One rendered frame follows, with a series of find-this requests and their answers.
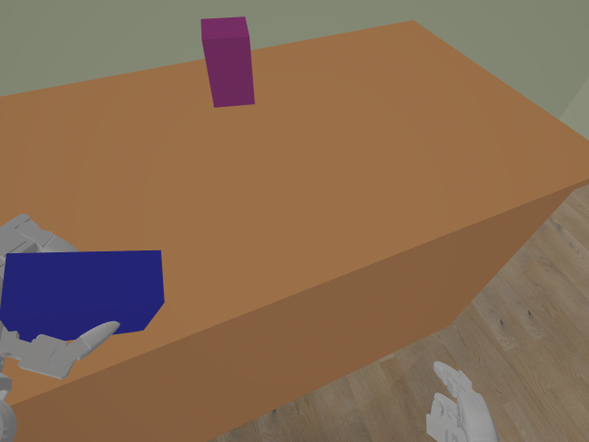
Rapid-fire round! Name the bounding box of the robot left hand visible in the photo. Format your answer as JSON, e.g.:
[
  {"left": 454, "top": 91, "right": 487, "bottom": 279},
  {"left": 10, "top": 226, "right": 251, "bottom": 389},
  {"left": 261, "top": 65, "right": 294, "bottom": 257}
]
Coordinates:
[{"left": 0, "top": 214, "right": 120, "bottom": 379}]

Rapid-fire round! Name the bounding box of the sponge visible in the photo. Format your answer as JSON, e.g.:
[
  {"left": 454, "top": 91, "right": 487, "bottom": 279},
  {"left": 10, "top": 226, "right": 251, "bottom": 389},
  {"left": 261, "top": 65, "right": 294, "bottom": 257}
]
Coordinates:
[{"left": 0, "top": 250, "right": 165, "bottom": 343}]

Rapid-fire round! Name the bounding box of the robot right hand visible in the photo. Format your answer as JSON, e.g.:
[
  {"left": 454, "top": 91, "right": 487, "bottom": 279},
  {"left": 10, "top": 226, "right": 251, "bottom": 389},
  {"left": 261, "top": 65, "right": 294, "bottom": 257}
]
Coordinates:
[{"left": 426, "top": 361, "right": 500, "bottom": 442}]

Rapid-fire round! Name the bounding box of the table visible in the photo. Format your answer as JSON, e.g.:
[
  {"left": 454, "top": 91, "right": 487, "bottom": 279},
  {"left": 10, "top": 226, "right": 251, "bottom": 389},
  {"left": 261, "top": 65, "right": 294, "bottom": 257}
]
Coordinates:
[{"left": 0, "top": 20, "right": 589, "bottom": 442}]

